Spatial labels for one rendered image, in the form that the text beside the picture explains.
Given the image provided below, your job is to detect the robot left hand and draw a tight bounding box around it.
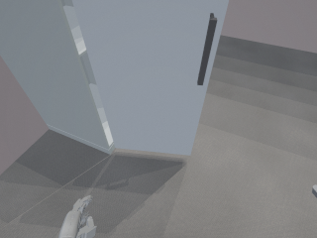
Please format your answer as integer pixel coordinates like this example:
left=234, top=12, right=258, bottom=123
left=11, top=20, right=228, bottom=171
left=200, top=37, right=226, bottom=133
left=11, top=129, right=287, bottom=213
left=58, top=194, right=97, bottom=238

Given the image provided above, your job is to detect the handle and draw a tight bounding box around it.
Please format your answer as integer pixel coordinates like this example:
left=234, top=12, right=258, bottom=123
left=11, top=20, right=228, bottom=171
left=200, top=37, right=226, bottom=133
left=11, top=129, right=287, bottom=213
left=197, top=13, right=218, bottom=85

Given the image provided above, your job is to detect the fridge door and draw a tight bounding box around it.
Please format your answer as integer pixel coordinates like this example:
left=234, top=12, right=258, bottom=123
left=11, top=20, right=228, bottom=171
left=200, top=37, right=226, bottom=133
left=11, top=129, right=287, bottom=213
left=72, top=0, right=229, bottom=156

